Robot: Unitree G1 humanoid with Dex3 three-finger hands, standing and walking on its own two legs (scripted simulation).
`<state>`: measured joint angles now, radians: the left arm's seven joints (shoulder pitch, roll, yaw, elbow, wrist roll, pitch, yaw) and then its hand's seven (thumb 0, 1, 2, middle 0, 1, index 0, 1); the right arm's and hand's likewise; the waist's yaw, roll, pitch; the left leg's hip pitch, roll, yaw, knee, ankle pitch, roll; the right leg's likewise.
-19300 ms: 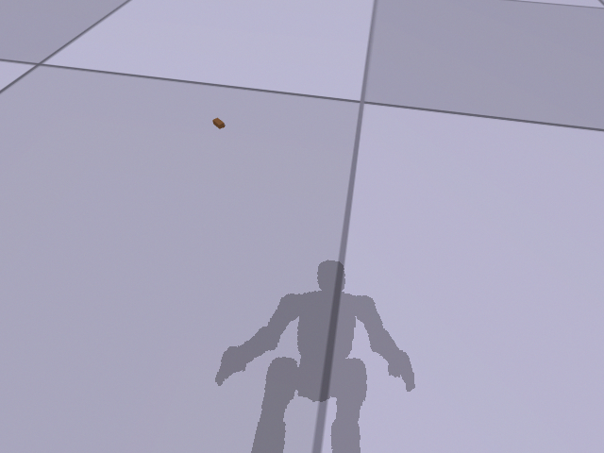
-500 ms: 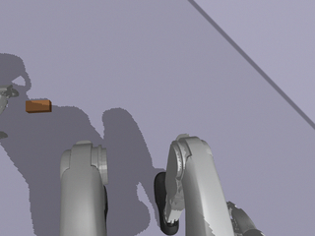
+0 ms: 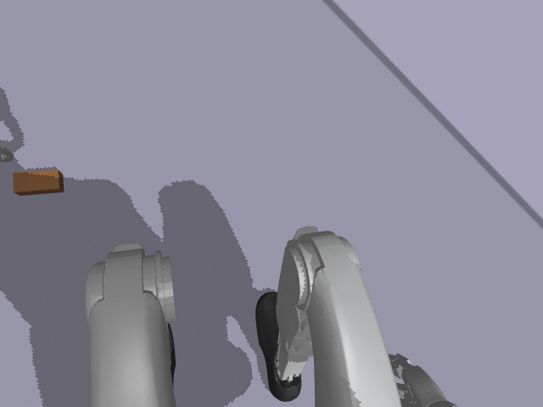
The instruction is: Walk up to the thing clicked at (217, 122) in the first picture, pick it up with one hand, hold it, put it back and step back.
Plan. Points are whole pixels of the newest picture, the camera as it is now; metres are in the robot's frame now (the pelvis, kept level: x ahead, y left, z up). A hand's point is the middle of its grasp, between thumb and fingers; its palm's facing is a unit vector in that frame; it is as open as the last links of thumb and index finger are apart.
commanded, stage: rise first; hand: left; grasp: from above
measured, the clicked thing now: (39, 182) +0.45 +0.34 -0.30
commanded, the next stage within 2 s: approach in 1.62 s
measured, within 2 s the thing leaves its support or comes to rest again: neither
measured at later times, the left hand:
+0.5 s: hand out of the picture +0.40 +0.37 -0.19, palm faces -0.45 -0.12 -0.89, open 12.0 cm
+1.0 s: hand out of the picture +0.40 +0.37 -0.18, palm faces -0.45 -0.11 -0.89, open 12.1 cm
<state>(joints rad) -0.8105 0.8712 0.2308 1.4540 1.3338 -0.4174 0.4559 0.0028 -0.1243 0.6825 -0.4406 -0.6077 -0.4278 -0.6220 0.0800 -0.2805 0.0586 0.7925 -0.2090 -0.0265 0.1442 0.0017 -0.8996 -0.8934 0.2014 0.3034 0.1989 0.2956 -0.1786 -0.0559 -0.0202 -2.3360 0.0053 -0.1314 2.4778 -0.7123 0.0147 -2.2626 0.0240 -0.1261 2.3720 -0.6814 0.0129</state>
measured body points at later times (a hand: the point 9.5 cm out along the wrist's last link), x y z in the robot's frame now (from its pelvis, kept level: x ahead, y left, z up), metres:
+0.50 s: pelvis +0.00 +0.00 -0.01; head +0.24 +0.10 +0.36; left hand +0.42 +0.37 -0.14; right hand +0.09 -0.27 -0.11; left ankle +0.07 +0.12 -0.28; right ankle +0.10 -0.11 -0.28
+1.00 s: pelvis +0.00 +0.00 +0.00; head +0.24 +0.10 +0.37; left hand +0.42 +0.37 -0.13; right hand +0.09 -0.27 -0.10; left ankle +0.07 +0.12 -0.28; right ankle +0.10 -0.11 -0.28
